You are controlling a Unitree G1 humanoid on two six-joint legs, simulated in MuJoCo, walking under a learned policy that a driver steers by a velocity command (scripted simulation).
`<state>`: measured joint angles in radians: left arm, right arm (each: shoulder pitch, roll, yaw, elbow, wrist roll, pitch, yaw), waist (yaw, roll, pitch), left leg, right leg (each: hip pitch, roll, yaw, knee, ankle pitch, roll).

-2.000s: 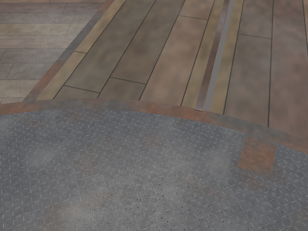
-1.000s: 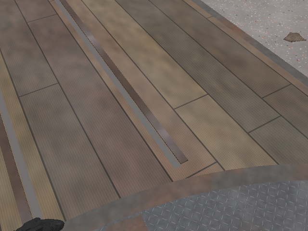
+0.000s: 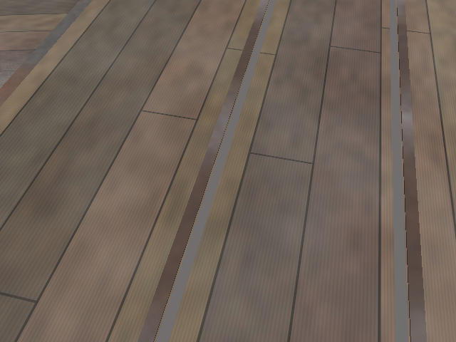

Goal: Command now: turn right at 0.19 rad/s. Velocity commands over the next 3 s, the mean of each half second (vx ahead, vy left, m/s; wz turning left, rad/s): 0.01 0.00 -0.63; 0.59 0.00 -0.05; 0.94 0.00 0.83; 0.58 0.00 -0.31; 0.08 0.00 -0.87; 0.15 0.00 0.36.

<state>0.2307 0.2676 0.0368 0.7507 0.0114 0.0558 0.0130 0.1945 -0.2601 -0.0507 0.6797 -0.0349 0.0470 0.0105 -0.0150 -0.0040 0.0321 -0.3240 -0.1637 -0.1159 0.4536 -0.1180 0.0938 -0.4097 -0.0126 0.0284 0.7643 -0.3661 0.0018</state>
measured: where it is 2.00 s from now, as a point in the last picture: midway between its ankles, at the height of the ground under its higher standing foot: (260, 208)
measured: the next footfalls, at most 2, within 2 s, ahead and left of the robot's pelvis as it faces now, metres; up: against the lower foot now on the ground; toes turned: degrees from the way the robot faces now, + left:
right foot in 0.08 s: +0.05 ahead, -0.12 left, +0.00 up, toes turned +0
left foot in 0.48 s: +0.09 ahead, +0.07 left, +0.00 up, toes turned -32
